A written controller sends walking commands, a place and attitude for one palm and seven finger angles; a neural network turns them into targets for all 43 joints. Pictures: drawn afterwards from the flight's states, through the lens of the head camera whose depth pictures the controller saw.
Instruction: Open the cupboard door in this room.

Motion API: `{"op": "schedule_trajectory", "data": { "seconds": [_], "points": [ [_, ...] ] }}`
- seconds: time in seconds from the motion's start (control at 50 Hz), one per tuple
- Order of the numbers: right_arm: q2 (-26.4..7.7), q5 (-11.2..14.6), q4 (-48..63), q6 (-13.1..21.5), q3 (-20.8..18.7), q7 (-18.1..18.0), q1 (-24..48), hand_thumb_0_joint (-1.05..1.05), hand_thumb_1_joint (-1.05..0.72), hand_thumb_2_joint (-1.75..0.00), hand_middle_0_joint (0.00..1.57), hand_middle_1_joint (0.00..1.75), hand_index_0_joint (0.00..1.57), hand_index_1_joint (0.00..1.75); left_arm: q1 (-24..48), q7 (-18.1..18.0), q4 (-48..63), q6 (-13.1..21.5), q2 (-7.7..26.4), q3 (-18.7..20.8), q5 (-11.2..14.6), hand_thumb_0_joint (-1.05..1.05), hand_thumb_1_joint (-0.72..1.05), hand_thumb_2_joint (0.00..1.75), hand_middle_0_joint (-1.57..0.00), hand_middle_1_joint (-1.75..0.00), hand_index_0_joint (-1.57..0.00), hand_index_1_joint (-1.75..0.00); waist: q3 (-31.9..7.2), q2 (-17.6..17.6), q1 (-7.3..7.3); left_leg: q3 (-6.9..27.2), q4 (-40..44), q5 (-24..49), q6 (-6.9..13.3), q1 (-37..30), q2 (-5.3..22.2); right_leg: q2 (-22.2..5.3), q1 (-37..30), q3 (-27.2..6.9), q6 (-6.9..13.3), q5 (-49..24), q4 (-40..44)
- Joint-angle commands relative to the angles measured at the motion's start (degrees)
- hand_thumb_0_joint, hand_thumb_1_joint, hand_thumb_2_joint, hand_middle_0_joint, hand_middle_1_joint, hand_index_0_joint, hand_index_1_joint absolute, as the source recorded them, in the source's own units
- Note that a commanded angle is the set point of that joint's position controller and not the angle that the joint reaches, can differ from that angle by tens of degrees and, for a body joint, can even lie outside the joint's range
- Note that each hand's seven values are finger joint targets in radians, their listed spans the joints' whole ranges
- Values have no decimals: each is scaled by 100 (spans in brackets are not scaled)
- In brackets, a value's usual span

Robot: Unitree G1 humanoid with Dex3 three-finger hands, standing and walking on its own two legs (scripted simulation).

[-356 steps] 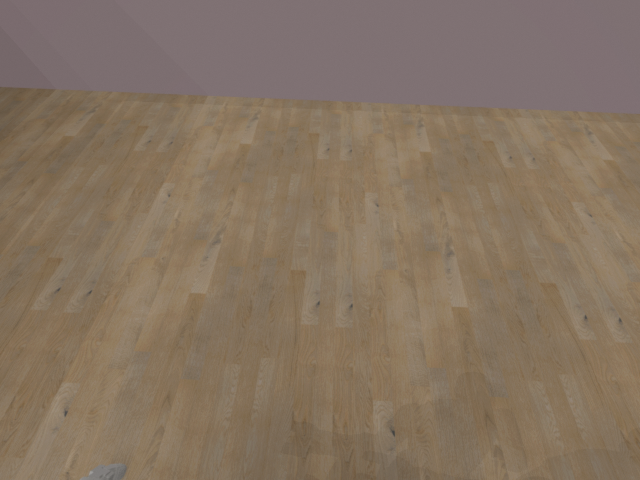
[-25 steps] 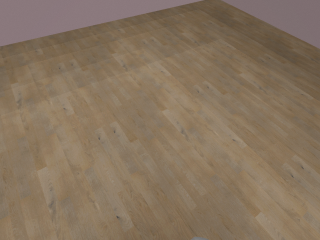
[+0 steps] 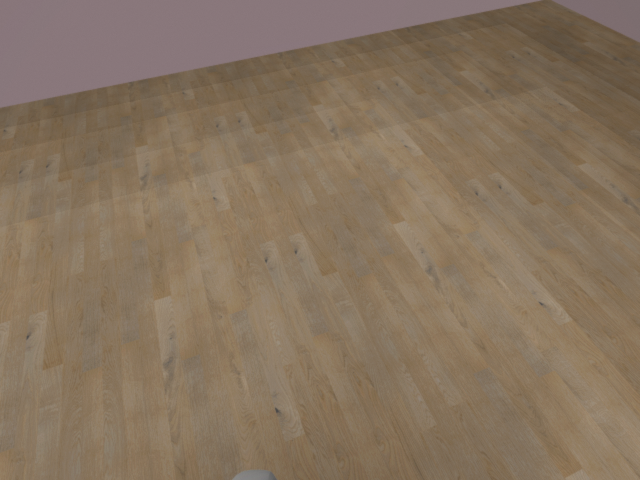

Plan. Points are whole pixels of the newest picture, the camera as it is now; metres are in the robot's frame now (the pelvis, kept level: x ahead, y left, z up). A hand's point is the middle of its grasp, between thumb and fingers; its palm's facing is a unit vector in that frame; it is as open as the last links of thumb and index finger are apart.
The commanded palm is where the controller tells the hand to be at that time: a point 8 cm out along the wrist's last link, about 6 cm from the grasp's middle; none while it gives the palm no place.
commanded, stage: turn or walk to find it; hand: left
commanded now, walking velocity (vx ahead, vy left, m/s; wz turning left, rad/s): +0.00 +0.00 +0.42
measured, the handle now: out of the picture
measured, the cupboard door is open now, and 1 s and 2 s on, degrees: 0 0 0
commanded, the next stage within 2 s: none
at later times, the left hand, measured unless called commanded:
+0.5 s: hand out of the picture +0.04 +0.25 -0.16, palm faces +0.22 -0.94 -0.27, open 7.4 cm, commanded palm none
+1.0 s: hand out of the picture -0.11 +0.21 -0.18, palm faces +0.48 -0.85 -0.23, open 7.4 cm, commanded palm none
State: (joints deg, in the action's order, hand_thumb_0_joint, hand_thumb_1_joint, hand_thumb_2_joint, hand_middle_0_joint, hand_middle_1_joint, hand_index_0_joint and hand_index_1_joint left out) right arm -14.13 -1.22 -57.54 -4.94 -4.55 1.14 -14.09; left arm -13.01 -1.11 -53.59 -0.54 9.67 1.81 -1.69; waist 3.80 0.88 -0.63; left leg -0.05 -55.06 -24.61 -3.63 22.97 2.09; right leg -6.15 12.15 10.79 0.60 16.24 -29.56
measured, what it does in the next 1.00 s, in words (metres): steps on the spot, turning left: left foot, then right foot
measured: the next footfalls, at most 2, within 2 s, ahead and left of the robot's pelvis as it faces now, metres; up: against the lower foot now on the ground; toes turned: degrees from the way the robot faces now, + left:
left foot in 0.12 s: +0.01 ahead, +0.15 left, +0.00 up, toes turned +8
right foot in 0.56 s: +0.05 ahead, -0.09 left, +0.00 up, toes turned +9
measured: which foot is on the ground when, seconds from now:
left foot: up 0.00-0.10, down 0.12-0.56, up 0.58-1.00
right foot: down 0.00-0.12, up 0.14-0.54, down 0.56-1.00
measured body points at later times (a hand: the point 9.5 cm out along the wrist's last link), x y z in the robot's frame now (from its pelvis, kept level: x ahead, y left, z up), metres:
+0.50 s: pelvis -0.02 +0.03 +0.00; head +0.01 +0.02 +0.45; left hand +0.02 +0.30 -0.13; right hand +0.10 -0.20 -0.15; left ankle -0.03 +0.14 -0.74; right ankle +0.00 -0.10 -0.71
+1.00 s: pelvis -0.05 +0.01 -0.01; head -0.03 +0.03 +0.44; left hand -0.13 +0.25 -0.16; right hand +0.12 -0.19 -0.15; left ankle -0.11 +0.12 -0.74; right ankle +0.01 -0.09 -0.74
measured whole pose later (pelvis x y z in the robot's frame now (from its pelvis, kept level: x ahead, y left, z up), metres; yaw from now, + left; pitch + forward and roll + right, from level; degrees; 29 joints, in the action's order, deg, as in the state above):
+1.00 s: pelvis -0.05 +0.01 -0.01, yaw +27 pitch -1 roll +0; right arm -13.3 -0.7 -56.5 -3.4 -3.3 1.0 -11.2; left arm -14.6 -1.0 -55.3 -1.1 12.0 2.8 -1.6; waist 4.4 -0.9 1.0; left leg -3.8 -35.8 -20.1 -2.5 14.8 2.0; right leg -9.0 14.9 14.9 -0.9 17.4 -34.7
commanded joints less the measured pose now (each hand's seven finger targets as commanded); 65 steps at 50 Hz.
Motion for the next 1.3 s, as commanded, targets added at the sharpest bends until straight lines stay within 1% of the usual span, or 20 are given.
{"op": "schedule_trajectory", "data": {
  "seconds": [0.0,0.06,0.08,0.1,0.12,0.22,0.4,0.5,0.52,0.54,0.56,0.58,0.68,0.88,0.94,0.96,1.0,1.02,1.12,1.28],
  "points": [
    [-205,83,575,274,38,-47,537,0,-90,-90,20,30,20,30,-384,-62,148,52,1451,383,-19,0,90,90,-20,-30,-20,-30,-462,-1299,363,-391,1151,-275,37,-15,-97,-1440,-697,-984,750,-2592,639],
    [-295,82,451,351,39,-67,71,0,-90,-90,20,30,20,30,-178,-54,94,2,1420,391,42,0,90,90,-20,-30,-20,-30,-670,-1048,52,-493,2776,886,126,-1049,-100,-1260,-359,-558,303,-2432,-104],
    [-567,63,414,417,-18,-60,-142,0,-90,-90,20,30,20,30,-218,-42,156,-40,1251,365,99,0,90,90,-20,-30,-20,-30,-865,-278,-87,-84,3375,1738,267,-1868,255,-1004,293,-266,-12,-1705,-820],
    [-1148,11,462,451,-149,-78,-258,0,-90,-90,20,30,20,30,-282,-3,355,-80,870,300,126,0,90,90,-20,-30,-20,-30,-827,1404,-127,1732,3520,3469,880,-2486,1695,-257,1778,12,-457,861,-1907],
    [-1384,15,387,402,-196,-124,-505,0,-90,-90,20,30,20,30,143,-21,491,-127,795,204,70,0,90,90,-20,-30,-20,-30,-663,1377,-330,1991,3635,4125,1385,-2019,2201,-87,1882,-405,-473,2036,-2769],
    [-842,12,530,480,-11,-247,286,0,-90,-90,20,30,20,30,165,45,170,-147,869,270,81,0,90,90,-20,-30,-20,-30,-386,803,11,1045,3554,3888,1205,-1595,1186,-46,1829,-904,-513,803,-3436],
    [-929,-22,570,420,-107,-214,81,0,-90,-90,20,30,20,30,452,8,426,-117,745,209,115,0,90,90,-20,-30,-20,-30,-571,743,-144,1606,3392,3876,1385,-1788,1145,244,1378,-910,-531,1024,-1935],
    [-866,11,693,371,-142,-174,374,0,-90,-90,20,30,20,30,-228,-29,315,2,822,228,139,0,90,90,-20,-30,-20,-30,-706,557,221,1645,2818,3234,1019,-838,750,376,-254,-761,-438,-266,309],
    [-636,61,709,381,-121,-144,307,0,-90,-90,20,30,20,30,-370,-57,299,63,1070,278,94,0,90,90,-20,-30,-20,-30,-743,-33,266,1373,2347,2210,694,-144,369,-103,-1010,-1200,-319,-647,924],
    [-245,89,843,389,-46,-105,240,0,-90,-90,20,30,20,30,-467,-102,297,112,1567,381,4,0,90,90,-20,-30,-20,-30,-680,-1605,295,427,1196,194,274,905,-485,-1547,-1434,-2692,237,-1077,1255],
    [-453,34,903,305,-112,-124,371,0,-90,-90,20,30,20,30,-427,-101,400,89,1700,404,44,0,90,90,-20,-30,-20,-30,-583,-1618,369,428,19,-889,210,826,-456,-2249,-632,-2973,794,-1197,1449],
    [-514,2,828,230,-149,-115,466,0,-90,-90,20,30,20,30,-155,-114,470,83,1528,406,54,0,90,90,-20,-30,-20,-30,-308,-1420,294,643,-760,-728,246,801,-334,-1995,-59,-2862,882,-717,1558],
    [-361,-13,436,148,-130,2,-36,0,-90,-90,20,30,20,30,451,-89,594,118,1030,247,46,0,90,90,-20,-30,-20,-30,-16,-1014,-74,269,-1499,480,46,693,-75,-1125,261,-1198,485,-611,1411],
    [-190,79,567,270,46,-43,595,0,-90,-90,20,30,20,30,-410,-66,127,61,1423,376,-20,0,90,90,-20,-30,-20,-30,-463,-1242,402,-382,1074,-308,30,47,-51,-1480,-766,-917,764,-2524,708],
    [-249,78,439,341,53,-71,103,0,-90,-90,20,30,20,30,-184,-58,92,10,1446,391,29,0,90,90,-20,-30,-20,-30,-676,-1108,82,-555,2449,653,118,-883,-74,-1401,-421,-518,413,-2245,129],
    [-397,68,399,382,19,-56,-83,0,-90,-90,20,30,20,30,-159,-43,104,-28,1320,373,77,0,90,90,-20,-30,-20,-30,-742,-605,-40,-378,3192,1373,199,-1567,59,-1199,80,-296,123,-1733,-421],
    [-1351,7,435,403,-176,-98,-378,0,-90,-90,20,30,20,30,19,2,455,-115,748,226,94,0,90,90,-20,-30,-20,-30,-567,1680,-233,2051,3798,3518,1293,-2018,2136,-118,1966,-138,-493,2038,-2433],
    [-1253,-8,309,416,-171,-166,-496,0,-90,-90,20,30,20,30,443,-48,468,-196,841,226,56,0,90,90,-20,-30,-20,-30,-537,1484,-416,2028,3887,3077,1410,-1532,2052,-125,1839,-687,-442,1941,-3015],
    [-843,20,510,487,-19,-237,310,0,-90,-90,20,30,20,30,129,58,124,-147,863,264,74,0,90,90,-20,-30,-20,-30,-389,726,15,1080,3682,3361,1196,-1540,1151,-31,1836,-895,-519,685,-3350],
    [-899,-15,519,417,-110,-202,40,0,-90,-90,20,30,20,30,443,5,382,-126,742,217,111,0,90,90,-20,-30,-20,-30,-495,755,-151,1595,3555,3382,1383,-1680,1191,202,1456,-924,-539,993,-2121]
  ]
}}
